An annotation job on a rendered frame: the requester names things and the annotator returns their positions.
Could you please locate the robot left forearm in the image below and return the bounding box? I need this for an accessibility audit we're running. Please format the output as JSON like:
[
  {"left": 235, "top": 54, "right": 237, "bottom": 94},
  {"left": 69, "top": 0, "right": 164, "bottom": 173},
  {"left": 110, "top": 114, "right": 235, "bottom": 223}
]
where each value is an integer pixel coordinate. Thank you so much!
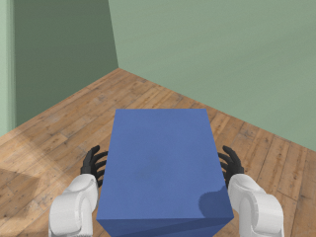
[{"left": 48, "top": 174, "right": 100, "bottom": 237}]

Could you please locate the carton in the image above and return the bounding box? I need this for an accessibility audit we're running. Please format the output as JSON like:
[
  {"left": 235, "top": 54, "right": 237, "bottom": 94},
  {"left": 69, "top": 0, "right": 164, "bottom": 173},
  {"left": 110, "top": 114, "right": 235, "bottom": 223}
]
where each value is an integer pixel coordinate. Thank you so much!
[{"left": 96, "top": 109, "right": 234, "bottom": 237}]

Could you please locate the right robot hand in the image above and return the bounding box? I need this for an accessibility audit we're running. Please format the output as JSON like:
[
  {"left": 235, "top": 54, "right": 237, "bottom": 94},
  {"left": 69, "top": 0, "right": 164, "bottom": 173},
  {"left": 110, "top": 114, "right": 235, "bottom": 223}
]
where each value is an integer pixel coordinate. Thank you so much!
[{"left": 217, "top": 145, "right": 245, "bottom": 191}]

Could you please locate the left robot hand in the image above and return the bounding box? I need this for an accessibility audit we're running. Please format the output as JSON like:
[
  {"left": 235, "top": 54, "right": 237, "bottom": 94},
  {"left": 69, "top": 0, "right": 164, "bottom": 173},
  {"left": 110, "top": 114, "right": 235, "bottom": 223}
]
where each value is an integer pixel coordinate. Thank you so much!
[{"left": 80, "top": 145, "right": 109, "bottom": 188}]

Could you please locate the robot right forearm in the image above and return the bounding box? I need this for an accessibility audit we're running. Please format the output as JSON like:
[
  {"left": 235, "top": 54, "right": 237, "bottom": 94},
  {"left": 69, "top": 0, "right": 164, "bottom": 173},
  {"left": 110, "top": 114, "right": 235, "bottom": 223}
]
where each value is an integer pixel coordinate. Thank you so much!
[{"left": 227, "top": 174, "right": 284, "bottom": 237}]

